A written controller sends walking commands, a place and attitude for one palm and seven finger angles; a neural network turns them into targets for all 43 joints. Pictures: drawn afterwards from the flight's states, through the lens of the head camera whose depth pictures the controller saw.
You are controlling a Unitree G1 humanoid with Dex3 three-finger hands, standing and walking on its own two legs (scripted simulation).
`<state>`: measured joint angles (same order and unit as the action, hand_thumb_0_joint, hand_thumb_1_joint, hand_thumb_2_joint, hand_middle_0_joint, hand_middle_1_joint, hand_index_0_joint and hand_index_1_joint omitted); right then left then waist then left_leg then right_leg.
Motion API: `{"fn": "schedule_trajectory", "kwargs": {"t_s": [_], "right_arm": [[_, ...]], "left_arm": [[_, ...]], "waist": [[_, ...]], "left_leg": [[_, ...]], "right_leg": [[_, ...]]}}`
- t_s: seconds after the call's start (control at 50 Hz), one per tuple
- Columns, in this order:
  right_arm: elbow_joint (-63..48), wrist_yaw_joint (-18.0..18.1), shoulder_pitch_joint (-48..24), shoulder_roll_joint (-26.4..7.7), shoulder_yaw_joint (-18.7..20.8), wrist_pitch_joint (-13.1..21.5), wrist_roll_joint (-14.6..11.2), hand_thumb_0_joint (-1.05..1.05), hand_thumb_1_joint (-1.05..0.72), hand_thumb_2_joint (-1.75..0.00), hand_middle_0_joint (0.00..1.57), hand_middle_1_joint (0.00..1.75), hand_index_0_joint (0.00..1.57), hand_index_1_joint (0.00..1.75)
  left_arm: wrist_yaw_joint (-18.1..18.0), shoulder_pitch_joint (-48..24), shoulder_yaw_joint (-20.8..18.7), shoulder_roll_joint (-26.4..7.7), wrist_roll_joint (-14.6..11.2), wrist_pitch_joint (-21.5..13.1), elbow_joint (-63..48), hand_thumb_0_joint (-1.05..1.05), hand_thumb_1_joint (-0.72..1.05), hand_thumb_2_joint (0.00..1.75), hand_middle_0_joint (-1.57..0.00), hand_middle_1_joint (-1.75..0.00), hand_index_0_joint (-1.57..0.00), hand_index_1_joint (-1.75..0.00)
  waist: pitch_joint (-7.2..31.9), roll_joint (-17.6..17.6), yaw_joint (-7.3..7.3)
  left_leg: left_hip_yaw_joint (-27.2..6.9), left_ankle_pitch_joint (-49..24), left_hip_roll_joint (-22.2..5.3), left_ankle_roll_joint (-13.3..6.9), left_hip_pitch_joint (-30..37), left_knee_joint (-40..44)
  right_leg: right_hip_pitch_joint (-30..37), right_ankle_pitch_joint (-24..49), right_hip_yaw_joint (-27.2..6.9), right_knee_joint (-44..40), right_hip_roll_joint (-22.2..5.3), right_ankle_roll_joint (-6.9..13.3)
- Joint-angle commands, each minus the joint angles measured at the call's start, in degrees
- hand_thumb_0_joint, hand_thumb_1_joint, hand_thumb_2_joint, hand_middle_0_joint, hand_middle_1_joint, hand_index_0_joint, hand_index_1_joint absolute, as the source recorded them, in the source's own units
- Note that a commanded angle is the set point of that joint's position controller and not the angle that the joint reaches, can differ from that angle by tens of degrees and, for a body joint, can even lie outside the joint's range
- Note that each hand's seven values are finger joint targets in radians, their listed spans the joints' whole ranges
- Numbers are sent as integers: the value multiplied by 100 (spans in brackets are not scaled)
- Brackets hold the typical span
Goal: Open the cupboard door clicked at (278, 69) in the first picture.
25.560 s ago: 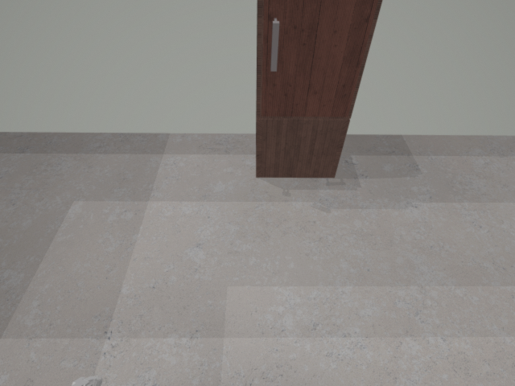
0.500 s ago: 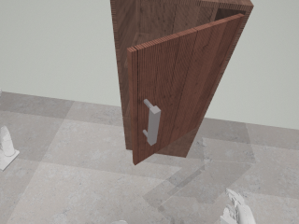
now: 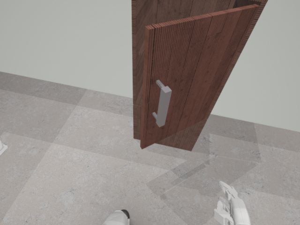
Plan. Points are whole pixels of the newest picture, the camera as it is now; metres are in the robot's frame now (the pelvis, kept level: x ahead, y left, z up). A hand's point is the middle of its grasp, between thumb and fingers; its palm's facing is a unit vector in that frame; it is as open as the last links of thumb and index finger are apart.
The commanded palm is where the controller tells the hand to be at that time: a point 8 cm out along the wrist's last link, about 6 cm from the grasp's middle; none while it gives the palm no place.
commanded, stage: step back with the hand held close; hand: left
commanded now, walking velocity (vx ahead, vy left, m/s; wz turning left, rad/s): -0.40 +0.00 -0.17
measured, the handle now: (159, 104) +0.49 +0.00 +0.01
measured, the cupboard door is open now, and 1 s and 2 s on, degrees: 42 42 42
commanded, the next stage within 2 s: stop stepping back and stand still in 0.12 s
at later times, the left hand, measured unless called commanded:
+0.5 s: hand (3, 198) +0.13 +0.23 +0.18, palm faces +0.20 -0.82 -0.54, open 7.4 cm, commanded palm +0.08 +0.28 +0.20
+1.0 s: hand out of the picture +0.11 +0.23 +0.19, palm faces +0.29 -0.83 -0.48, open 7.4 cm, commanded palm +0.05 +0.28 +0.20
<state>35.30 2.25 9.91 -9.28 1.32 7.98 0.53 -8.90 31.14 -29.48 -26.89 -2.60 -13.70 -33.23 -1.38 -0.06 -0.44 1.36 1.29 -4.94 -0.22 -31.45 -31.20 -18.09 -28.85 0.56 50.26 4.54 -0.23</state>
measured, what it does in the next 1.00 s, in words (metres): walks backwards: right foot, then left foot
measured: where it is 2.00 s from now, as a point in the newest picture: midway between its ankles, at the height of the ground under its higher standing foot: outside the picture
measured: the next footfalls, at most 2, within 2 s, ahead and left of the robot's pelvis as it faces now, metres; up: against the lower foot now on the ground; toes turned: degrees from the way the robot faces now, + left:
right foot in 0.04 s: -0.05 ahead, -0.11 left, +0.00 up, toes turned +0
left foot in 0.24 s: +0.02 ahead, +0.08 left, +0.00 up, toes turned -1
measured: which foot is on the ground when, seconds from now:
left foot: down 0.00-0.04, up 0.06-0.22, down 0.24-0.58, up 0.60-0.80, down 0.82-1.00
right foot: up 0.00-0.02, down 0.04-0.24, up 0.26-0.54, down 0.56-1.00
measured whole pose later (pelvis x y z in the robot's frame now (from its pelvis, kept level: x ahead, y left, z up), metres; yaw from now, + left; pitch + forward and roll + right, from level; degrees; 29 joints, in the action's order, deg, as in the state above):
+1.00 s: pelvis -0.13 +0.00 +0.02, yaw -8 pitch +0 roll +0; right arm 36.1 4.1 13.4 -11.2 -0.8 8.0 0.2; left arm -7.9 31.2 -24.4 -24.6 -1.8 -12.5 -25.8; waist 1.1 -1.0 1.8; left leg 4.9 13.3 -1.8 -0.4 -16.1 -29.8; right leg -8.9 -20.1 2.8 29.3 1.3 2.2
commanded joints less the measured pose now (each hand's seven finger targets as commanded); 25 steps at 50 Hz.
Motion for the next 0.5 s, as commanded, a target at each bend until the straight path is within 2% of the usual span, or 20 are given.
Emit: {"fn": "schedule_trajectory", "kwargs": {"t_s": [0.0, 0.02, 0.04, 0.06, 0.08, 0.1, 0.12, 0.14, 0.16, 0.18, 0.2, 0.22, 0.24, 0.26, 0.3, 0.32, 0.34, 0.4, 0.42, 0.48], "right_arm": [[-639, -21, -485, -829, 239, 292, 42, 0, -90, -90, 20, 30, 20, 30], [-577, -15, -552, -773, 195, 225, 92, 0, -90, -90, 20, 30, 20, 30], [-566, 12, -661, -750, 108, 241, 131, 0, -90, -90, 20, 30, 20, 30], [-631, 48, -639, -711, 150, 212, 16, 0, -90, -90, 20, 30, 20, 30], [-745, 129, -758, -667, 102, 167, -11, 0, -90, -90, 20, 30, 20, 30], [-745, 204, -855, -610, -10, 114, -7, 0, -90, -90, 20, 30, 20, 30], [-714, 249, -995, -617, -68, 46, -22, 0, -90, -90, 20, 30, 20, 30], [-741, 299, -939, -603, -142, -11, -18, 0, -90, -90, 20, 30, 20, 30], [-740, 325, -835, -718, -128, -57, -26, 0, -90, -90, 20, 30, 20, 30], [-758, 322, -693, -876, -17, -53, -79, 0, -90, -90, 20, 30, 20, 30], [-800, 235, -521, -1052, 168, -16, -83, 0, -90, -90, 20, 30, 20, 30], [-879, 138, -387, -1035, 276, 94, -146, 0, -90, -90, 20, 30, 20, 30], [-938, 89, -330, -947, 307, 175, -50, 0, -90, -90, 20, 30, 20, 30], [-991, 70, -250, -916, 278, 246, -10, 0, -90, -90, 20, 30, 20, 30], [-889, 53, -184, -896, 238, 321, -28, 0, -90, -90, 20, 30, 20, 30], [-886, 46, -189, -912, 241, 352, -33, 0, -90, -90, 20, 30, 20, 30], [-939, 78, -231, -895, 203, 343, -35, 0, -90, -90, 20, 30, 20, 30], [-942, 188, -285, -944, 96, 362, -5, 0, -90, -90, 20, 30, 20, 30], [-929, 233, -318, -953, 70, 359, 9, 0, -90, -90, 20, 30, 20, 30], [-867, 306, -329, -1032, 97, 279, 51, 0, -90, -90, 20, 30, 20, 30]], "left_arm": [[21, -518, -245, -845, -30, -387, -1032, 0, 90, 90, -20, -30, -20, -30], [-79, -919, -398, -1254, 102, -425, -1202, 0, 90, 90, -20, -30, -20, -30], [-156, -1222, -243, -1189, 165, -400, -881, 0, 90, 90, -20, -30, -20, -30], [-108, -1144, -52, -1032, 161, -256, -834, 0, 90, 90, -20, -30, -20, -30], [-88, -1130, -170, -1059, 215, -173, -867, 0, 90, 90, -20, -30, -20, -30], [-94, -985, -284, -1067, 229, -131, -751, 0, 90, 90, -20, -30, -20, -30], [-88, -889, -308, -1077, 200, -69, -698, 0, 90, 90, -20, -30, -20, -30], [-42, -789, -92, -782, 170, -37, -738, 0, 90, 90, -20, -30, -20, -30], [-30, -806, -124, -868, 142, -67, -976, 0, 90, 90, -20, -30, -20, -30], [-15, -836, -145, -947, 99, -95, -1186, 0, 90, 90, -20, -30, -20, -30], [11, -712, -320, -1061, 110, -149, -1363, 0, 90, 90, -20, -30, -20, -30], [85, -311, -244, -1004, 70, -190, -1274, 0, 90, 90, -20, -30, -20, -30], [95, 609, -338, -644, -7, -173, -564, 0, 90, 90, -20, -30, -20, -30], [59, 615, -343, -708, -87, -154, -965, 0, 90, 90, -20, -30, -20, -30], [0, 642, -406, -790, -24, -86, -1482, 0, 90, 90, -20, -30, -20, -30], [-5, 676, -579, -990, -15, -72, -1698, 0, 90, 90, -20, -30, -20, -30], [-22, 972, -500, -820, -52, 15, -1525, 0, 90, 90, -20, -30, -20, -30], [-120, 847, -488, -857, -90, 101, -1353, 0, 90, 90, -20, -30, -20, -30], [-143, 727, -579, -1008, -66, 84, -1314, 0, 90, 90, -20, -30, -20, -30], [-198, 525, -378, -840, -38, 122, -894, 0, 90, 90, -20, -30, -20, -30]], "waist": [[412, -369, 37], [491, -1109, -10], [475, -1077, -79], [717, -1602, -17], [677, -1672, -21], [700, -1425, -42], [559, -948, -55], [585, -450, -1], [761, 74, 61], [1002, 495, 67], [1520, 984, -51], [1636, 1006, -98], [1624, 1145, -150], [1528, 1419, -41], [1556, 1068, 30], [1670, 955, 6], [1470, 1035, 51], [825, 1246, 140], [687, 1322, 116], [563, 1339, 149]], "left_leg": [[-86, 2093, -192, 186, 1220, -444], [83, 2129, 334, 430, 1226, -2120], [-16, 2484, 565, 401, 610, -2878], [-181, 2520, 614, 363, 222, -3038], [12, 2420, 568, 335, 289, -2824], [206, 2420, 580, 309, 447, -2183], [292, 2249, 572, 272, 675, -1357], [342, 1704, 671, 299, 936, -373], [385, 777, 691, 323, 1322, 629], [39, -1658, 175, 165, 2089, 1203], [-711, -3879, -793, -219, 2991, 1005], [-1002, -3485, -1280, -406, 3330, 1325], [-1107, -2841, -1443, -669, 3019, 1359], [-1266, -3118, -1479, -776, 2994, 1302], [-864, -3014, -1214, -626, 3209, 1158], [-708, -2383, -1051, -541, 3203, 1203], [-620, -1644, -985, -553, 2836, 1397], [-712, 2200, -884, -508, 1544, 2368], [-686, 2961, -753, -410, 1290, 2673], [-403, 3376, -390, -108, 845, 2395]], "right_leg": [[-656, 93, -1938, -3727, -1275, 603], [-1283, 1399, -3342, -4292, -2535, 1077], [-704, 3744, -2656, -3846, -2436, 989], [181, 5739, -1991, -3138, -2045, 646], [580, 6920, -1524, -2712, -1819, 596], [891, 7390, -1241, -2526, -1693, 619], [852, 7301, -1248, -2411, -1654, 645], [1034, 7133, -1058, -2254, -1422, 537], [1150, 6738, -824, -1996, -1117, 342], [804, 5518, -583, -1705, -714, 24], [178, 2462, -431, -1098, -303, -133], [-132, -79, -406, -356, -156, -64], [-359, -571, -411, 307, -16, -25], [-574, -413, -327, 291, -107, -62], [-545, 312, -140, 57, -227, -101], [-415, 514, -4, -143, -207, -121], [-245, 415, 89, -298, -214, -153], [447, 214, 265, -765, -232, -121], [675, 191, 441, -1079, -192, -84], [1599, 319, 734, -2481, -124, 89]]}}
